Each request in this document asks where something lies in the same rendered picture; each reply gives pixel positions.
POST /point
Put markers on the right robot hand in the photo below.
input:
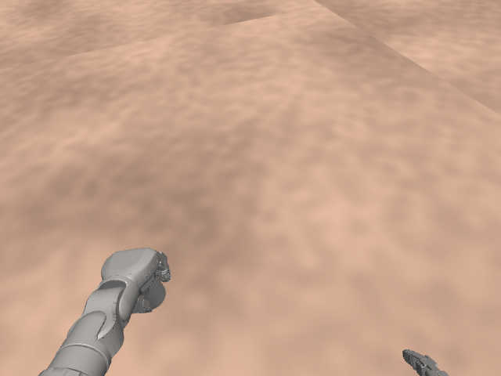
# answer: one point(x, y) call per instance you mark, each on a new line
point(423, 365)

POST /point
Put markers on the left robot hand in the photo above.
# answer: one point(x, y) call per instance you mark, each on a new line
point(138, 265)

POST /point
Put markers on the tin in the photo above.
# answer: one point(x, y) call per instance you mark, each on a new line
point(154, 291)

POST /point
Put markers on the left robot arm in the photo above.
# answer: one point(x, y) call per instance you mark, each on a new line
point(98, 334)

